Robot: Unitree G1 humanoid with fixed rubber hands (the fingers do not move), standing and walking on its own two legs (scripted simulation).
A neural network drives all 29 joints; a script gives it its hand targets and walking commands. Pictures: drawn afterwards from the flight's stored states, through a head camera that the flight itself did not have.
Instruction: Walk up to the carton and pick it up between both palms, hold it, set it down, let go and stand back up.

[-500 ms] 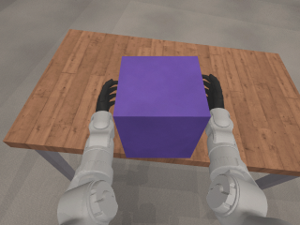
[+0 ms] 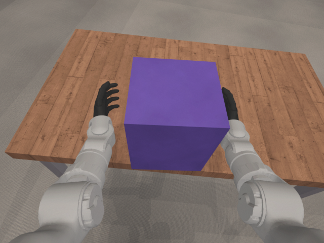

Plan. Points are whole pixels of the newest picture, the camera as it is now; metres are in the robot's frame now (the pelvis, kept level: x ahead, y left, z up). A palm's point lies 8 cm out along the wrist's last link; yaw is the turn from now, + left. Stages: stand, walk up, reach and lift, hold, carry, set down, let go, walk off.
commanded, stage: set down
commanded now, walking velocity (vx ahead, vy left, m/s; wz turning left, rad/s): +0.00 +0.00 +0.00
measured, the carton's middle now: (170, 119) +0.45 -0.01 +0.01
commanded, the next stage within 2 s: none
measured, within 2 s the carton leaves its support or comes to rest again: neither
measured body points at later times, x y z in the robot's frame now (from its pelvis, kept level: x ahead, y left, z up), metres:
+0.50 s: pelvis -0.04 +0.00 +0.00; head +0.02 +0.02 +0.45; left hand +0.38 +0.17 +0.04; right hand +0.39 -0.17 +0.05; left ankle +0.02 +0.11 -0.74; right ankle -0.04 -0.10 -0.74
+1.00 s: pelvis -0.03 -0.01 +0.01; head +0.00 +0.01 +0.46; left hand +0.32 +0.18 +0.02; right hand +0.33 -0.20 +0.02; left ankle +0.02 +0.11 -0.74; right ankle -0.04 -0.10 -0.74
